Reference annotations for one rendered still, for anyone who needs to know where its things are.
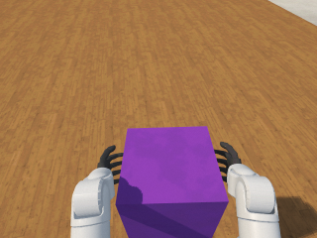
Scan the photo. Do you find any robot left hand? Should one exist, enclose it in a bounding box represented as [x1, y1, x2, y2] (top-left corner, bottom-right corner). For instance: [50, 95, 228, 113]
[97, 145, 124, 184]

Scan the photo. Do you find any robot left forearm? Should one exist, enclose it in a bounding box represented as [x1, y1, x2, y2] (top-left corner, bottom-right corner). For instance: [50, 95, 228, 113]
[70, 168, 115, 238]

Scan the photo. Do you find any carton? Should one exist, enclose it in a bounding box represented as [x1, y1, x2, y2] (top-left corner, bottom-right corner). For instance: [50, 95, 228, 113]
[115, 126, 229, 238]

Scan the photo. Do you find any robot right forearm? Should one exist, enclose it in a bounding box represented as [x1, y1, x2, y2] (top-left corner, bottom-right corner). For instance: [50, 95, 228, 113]
[227, 164, 281, 238]

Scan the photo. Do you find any robot right hand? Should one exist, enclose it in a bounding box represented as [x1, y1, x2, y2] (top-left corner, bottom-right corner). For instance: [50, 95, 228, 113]
[214, 141, 242, 182]

